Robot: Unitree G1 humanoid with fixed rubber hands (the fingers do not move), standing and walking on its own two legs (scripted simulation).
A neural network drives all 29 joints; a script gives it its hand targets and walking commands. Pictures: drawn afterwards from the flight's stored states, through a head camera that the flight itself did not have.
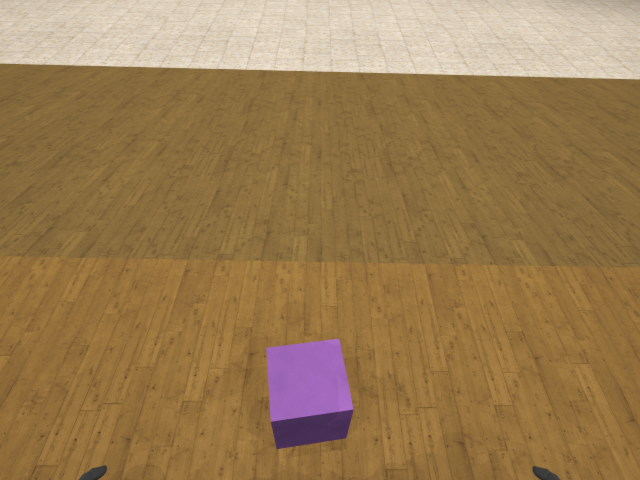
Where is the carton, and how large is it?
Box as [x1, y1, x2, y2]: [266, 339, 353, 448]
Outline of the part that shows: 338,339 266,348 270,417 277,448 344,438 346,436 353,409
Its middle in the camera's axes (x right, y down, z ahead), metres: -0.03 +0.45 +1.12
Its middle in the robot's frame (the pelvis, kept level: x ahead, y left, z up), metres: +0.48 +0.03 -0.66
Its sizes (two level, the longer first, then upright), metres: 0.210 0.200 0.250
